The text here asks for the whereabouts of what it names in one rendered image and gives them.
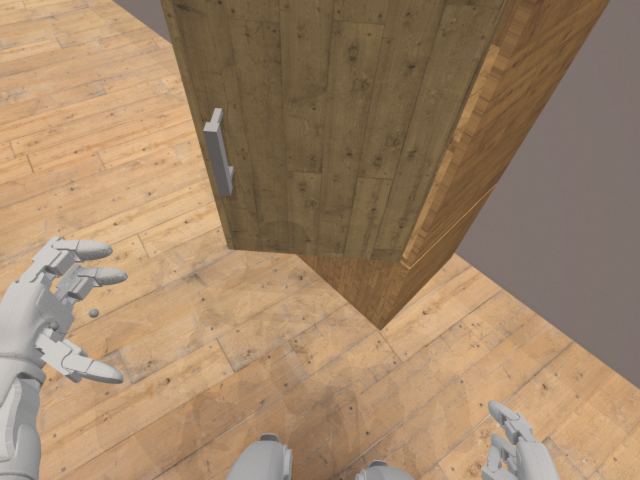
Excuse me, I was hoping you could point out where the robot right shin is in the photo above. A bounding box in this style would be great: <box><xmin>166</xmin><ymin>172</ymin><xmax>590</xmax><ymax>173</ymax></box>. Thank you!
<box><xmin>366</xmin><ymin>460</ymin><xmax>388</xmax><ymax>471</ymax></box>

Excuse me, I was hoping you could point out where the left robot forearm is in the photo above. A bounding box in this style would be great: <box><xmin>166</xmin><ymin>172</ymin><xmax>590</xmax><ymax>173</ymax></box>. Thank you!
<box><xmin>0</xmin><ymin>356</ymin><xmax>46</xmax><ymax>480</ymax></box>

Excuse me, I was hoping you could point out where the robot left shin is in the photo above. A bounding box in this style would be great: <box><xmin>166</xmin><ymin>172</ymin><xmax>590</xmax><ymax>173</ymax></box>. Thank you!
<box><xmin>259</xmin><ymin>433</ymin><xmax>280</xmax><ymax>443</ymax></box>

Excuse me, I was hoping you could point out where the right robot hand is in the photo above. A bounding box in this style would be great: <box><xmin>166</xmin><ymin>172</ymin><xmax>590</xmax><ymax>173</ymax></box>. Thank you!
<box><xmin>481</xmin><ymin>400</ymin><xmax>560</xmax><ymax>480</ymax></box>

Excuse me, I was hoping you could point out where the cupboard door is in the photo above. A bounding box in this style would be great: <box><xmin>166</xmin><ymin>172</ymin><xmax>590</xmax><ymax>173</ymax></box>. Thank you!
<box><xmin>160</xmin><ymin>0</ymin><xmax>510</xmax><ymax>262</ymax></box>

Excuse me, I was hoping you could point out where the handle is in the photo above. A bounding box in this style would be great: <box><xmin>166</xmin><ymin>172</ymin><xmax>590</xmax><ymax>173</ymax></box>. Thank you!
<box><xmin>203</xmin><ymin>108</ymin><xmax>234</xmax><ymax>196</ymax></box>

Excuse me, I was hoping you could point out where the left robot hand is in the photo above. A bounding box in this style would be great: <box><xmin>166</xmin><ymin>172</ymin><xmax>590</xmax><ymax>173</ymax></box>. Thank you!
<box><xmin>0</xmin><ymin>236</ymin><xmax>128</xmax><ymax>384</ymax></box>

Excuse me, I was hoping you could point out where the robot shin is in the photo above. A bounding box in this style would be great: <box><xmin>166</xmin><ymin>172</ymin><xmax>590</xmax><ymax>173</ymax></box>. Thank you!
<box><xmin>366</xmin><ymin>460</ymin><xmax>388</xmax><ymax>471</ymax></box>
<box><xmin>259</xmin><ymin>433</ymin><xmax>280</xmax><ymax>443</ymax></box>

